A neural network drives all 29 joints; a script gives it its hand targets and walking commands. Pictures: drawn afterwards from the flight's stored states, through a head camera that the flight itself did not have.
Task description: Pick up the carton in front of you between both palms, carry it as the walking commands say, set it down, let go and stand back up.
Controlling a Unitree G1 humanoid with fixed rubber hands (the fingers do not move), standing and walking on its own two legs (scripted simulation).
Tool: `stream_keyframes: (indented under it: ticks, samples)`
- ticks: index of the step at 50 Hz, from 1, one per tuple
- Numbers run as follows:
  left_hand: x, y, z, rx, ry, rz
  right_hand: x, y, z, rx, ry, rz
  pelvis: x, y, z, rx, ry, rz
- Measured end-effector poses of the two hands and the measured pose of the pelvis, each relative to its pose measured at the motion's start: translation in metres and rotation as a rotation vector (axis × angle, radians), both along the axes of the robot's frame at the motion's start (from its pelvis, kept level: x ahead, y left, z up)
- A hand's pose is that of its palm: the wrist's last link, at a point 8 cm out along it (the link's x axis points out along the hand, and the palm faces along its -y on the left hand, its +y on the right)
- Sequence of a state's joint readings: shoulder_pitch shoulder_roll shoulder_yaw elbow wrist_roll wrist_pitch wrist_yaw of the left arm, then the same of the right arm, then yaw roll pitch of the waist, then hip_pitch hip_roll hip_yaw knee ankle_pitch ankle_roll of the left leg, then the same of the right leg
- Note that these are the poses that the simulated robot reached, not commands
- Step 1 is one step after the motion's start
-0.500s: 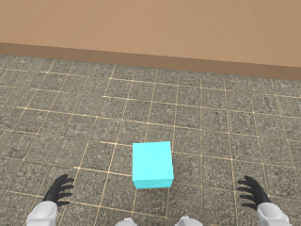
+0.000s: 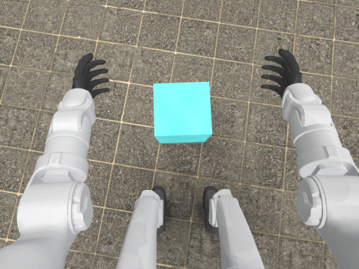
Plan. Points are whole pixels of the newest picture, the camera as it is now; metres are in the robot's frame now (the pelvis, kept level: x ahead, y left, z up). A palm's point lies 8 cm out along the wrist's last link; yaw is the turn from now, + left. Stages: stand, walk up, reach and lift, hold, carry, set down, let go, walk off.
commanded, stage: reach and lift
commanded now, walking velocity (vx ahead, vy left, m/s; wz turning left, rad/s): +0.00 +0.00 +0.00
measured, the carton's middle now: (181, 116) +0.53 +0.01 -0.54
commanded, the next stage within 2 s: none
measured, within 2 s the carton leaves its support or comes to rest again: neither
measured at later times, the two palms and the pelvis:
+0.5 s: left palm (115, 94) +0.52 +0.20 -0.22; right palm (252, 90) +0.53 -0.19 -0.22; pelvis +0.02 -0.01 -0.07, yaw +0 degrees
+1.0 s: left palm (133, 111) +0.52 +0.19 -0.43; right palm (232, 107) +0.54 -0.18 -0.43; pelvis -0.03 -0.01 -0.27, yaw +1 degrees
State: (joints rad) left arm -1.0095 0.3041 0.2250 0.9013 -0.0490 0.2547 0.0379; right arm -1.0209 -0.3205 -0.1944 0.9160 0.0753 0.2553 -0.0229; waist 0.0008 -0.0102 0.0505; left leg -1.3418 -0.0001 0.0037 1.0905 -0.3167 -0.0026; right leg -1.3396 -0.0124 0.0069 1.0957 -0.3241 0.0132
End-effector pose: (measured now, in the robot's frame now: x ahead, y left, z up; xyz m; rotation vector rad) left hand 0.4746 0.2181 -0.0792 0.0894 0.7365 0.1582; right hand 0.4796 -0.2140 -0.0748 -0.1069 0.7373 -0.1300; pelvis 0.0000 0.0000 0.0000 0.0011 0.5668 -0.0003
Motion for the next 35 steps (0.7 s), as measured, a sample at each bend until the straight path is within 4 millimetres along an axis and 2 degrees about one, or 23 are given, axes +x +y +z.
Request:
stream_keyframes:
  ticks: [7, 11, 15, 20, 23, 26, 31, 35]
  samples:
    - [0.045, -0.017, -0.017, -0.035, -0.061, 0.011, 0.051, 0.017, -0.015, 0.037, -0.070, 0.003, -0.006, 0.000, -0.012, 0.005, 0.110, -0.004]
    - [0.061, -0.021, -0.029, -0.042, -0.090, 0.016, 0.070, 0.025, -0.027, 0.049, -0.099, 0.008, 0.000, -0.001, -0.014, 0.007, 0.168, -0.004]
    - [0.065, -0.023, -0.046, -0.036, -0.098, 0.016, 0.075, 0.029, -0.046, 0.054, -0.102, 0.007, 0.010, -0.003, -0.016, 0.005, 0.223, -0.002]
    - [0.056, -0.024, -0.084, -0.037, -0.073, 0.024, 0.063, 0.031, -0.086, 0.052, -0.066, -0.008, 0.022, -0.005, -0.033, 0.002, 0.292, 0.002]
    - [0.046, -0.024, -0.116, -0.040, -0.052, 0.035, 0.051, 0.029, -0.120, 0.045, -0.039, -0.018, 0.025, -0.007, -0.054, 0.000, 0.325, 0.006]
    - [0.041, -0.022, -0.151, -0.035, -0.045, 0.047, 0.046, 0.027, -0.157, 0.041, -0.034, -0.024, 0.022, -0.008, -0.083, 0.001, 0.343, 0.007]
    - [0.042, -0.015, -0.206, -0.023, -0.061, 0.049, 0.049, 0.023, -0.214, 0.035, -0.054, -0.023, 0.010, -0.010, -0.138, 0.005, 0.326, 0.009]
    - [0.045, -0.014, -0.244, -0.026, -0.073, 0.048, 0.053, 0.022, -0.252, 0.031, -0.069, -0.023, -0.002, -0.011, -0.180, 0.008, 0.288, 0.011]
